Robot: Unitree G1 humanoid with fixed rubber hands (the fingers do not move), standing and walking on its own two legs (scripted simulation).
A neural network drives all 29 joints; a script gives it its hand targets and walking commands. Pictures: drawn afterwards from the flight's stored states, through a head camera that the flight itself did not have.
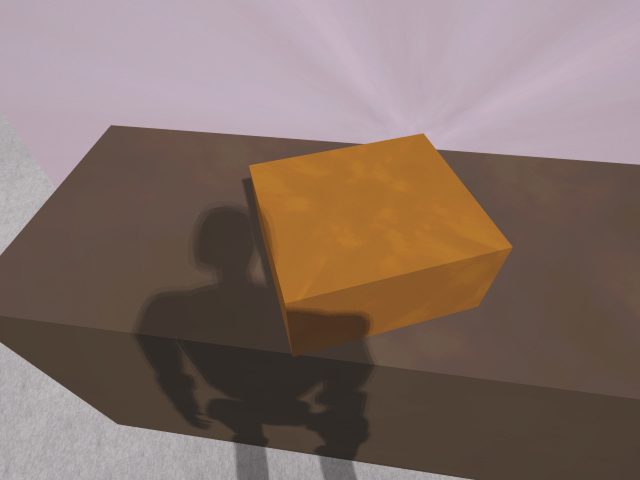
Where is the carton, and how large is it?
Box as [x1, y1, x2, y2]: [249, 133, 512, 356]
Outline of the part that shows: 423,133 249,165 260,227 293,356 477,306 512,247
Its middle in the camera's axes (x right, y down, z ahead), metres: +0.07 -0.01 +0.65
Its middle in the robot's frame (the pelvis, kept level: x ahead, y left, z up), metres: +0.49 -0.04 -0.02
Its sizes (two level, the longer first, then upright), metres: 0.319 0.278 0.157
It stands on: a pedestal, 0.68 m high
